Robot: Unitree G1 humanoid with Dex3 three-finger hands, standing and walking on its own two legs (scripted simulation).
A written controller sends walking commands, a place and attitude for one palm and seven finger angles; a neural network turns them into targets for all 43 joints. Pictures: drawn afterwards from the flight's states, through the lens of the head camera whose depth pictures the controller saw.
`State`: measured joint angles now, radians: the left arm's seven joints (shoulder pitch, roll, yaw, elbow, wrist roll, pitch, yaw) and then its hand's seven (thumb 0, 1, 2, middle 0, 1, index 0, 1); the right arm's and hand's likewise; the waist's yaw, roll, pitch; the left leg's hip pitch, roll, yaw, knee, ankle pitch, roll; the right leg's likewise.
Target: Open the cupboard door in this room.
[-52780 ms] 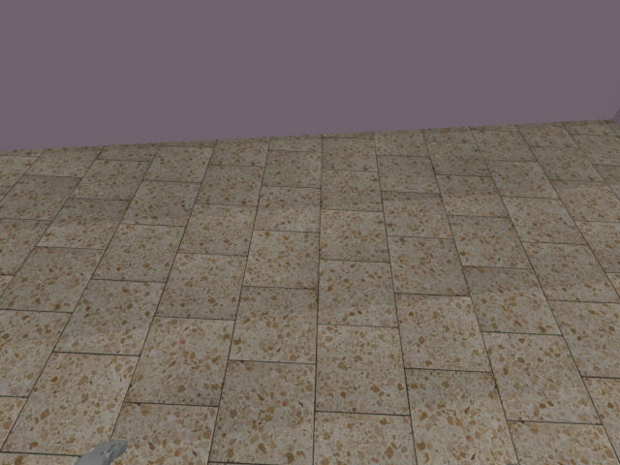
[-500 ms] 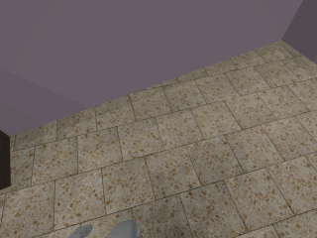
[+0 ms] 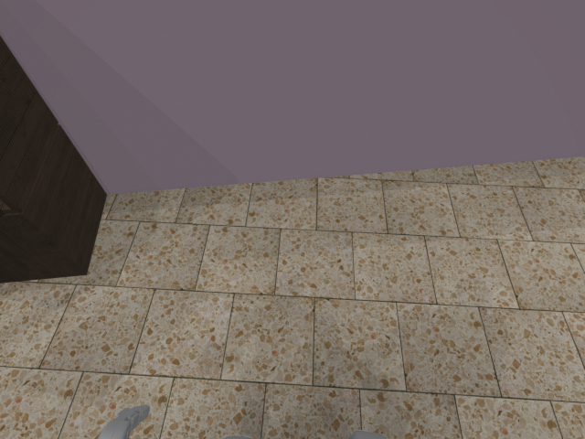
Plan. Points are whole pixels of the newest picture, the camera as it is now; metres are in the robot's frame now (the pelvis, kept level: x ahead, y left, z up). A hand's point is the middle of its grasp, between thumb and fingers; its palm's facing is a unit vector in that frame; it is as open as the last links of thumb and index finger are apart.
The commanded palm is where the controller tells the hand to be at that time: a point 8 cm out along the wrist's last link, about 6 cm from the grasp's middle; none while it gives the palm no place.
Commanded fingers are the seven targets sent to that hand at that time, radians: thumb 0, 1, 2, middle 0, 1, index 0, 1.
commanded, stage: turn to face it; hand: left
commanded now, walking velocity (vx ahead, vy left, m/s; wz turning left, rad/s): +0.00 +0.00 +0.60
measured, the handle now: out of the picture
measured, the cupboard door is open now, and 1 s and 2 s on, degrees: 43 43 43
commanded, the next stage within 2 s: take the last steps up to it in 1.30 s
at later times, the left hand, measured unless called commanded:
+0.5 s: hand out of the picture +0.00 +0.22 -0.19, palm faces +0.35 -0.91 -0.24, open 7.3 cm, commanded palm none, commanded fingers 0.00 0.90 0.90 -0.20 -0.30 -0.20 -0.30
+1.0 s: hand out of the picture +0.07 +0.19 -0.14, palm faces +0.54 -0.80 -0.28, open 7.4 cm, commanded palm none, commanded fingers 0.00 0.90 0.90 -0.20 -0.30 -0.20 -0.30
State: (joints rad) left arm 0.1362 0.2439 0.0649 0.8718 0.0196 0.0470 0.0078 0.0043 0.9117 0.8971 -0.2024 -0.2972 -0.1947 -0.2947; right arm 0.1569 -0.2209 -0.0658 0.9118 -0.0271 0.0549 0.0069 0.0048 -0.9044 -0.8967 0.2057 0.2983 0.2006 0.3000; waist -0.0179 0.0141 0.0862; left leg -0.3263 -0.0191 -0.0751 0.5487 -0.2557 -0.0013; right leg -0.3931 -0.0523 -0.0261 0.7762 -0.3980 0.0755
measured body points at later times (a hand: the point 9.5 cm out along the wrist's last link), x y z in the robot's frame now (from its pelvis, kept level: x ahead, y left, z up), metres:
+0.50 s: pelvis +0.03 +0.00 -0.01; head +0.08 +0.05 +0.43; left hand -0.02 +0.26 -0.17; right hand +0.23 -0.20 -0.13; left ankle +0.01 +0.09 -0.73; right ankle +0.01 -0.15 -0.69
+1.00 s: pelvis +0.08 -0.03 +0.00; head +0.13 -0.03 +0.44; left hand +0.04 +0.23 -0.12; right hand +0.25 -0.23 -0.16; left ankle -0.01 +0.06 -0.68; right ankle +0.13 -0.13 -0.73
